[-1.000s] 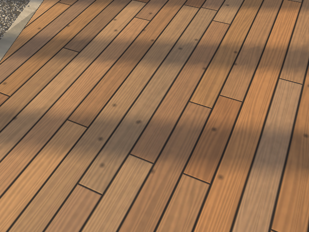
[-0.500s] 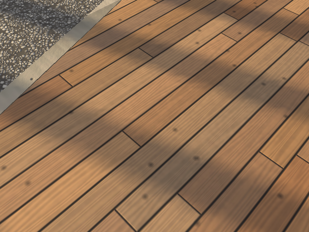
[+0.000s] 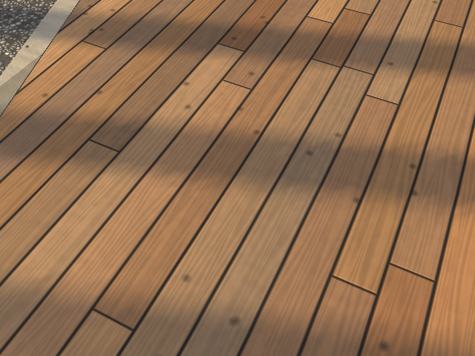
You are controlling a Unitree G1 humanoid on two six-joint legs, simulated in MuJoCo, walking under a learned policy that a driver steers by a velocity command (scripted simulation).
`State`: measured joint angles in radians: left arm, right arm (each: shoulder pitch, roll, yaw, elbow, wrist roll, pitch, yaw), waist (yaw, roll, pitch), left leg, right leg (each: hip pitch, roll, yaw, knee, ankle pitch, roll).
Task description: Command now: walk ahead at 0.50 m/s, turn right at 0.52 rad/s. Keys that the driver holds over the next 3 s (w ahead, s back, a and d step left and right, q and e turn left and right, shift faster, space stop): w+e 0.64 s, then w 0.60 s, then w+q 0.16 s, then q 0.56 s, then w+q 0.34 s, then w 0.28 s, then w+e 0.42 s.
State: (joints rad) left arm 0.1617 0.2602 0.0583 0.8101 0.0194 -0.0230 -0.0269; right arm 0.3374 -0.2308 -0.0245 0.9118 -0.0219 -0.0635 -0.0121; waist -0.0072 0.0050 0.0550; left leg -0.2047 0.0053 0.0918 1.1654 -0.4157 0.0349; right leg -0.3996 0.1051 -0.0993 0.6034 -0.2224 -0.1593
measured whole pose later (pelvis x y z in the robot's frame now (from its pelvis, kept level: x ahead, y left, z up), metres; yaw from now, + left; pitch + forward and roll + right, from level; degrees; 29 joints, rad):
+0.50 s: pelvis +0.29 +0.03 +0.01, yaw -18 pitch +1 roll +0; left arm 0.38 0.31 0.07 0.85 0.01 -0.03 0.00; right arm 0.10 -0.27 -0.01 0.71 -0.04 -0.07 -0.01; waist 0.07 -0.01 0.04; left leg -0.43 -0.01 0.03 0.57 -0.16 0.03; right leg -0.20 0.13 0.13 0.98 -0.47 -0.09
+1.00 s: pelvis +0.51 -0.10 +0.01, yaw -29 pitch +1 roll +1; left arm 0.07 0.24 0.02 0.74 0.05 -0.05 -0.03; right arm 0.43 -0.24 -0.03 0.93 -0.01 -0.05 0.01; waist -0.06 0.00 0.05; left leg -0.15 0.06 0.11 0.89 -0.45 0.02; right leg -0.42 0.03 -0.07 0.58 -0.17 -0.10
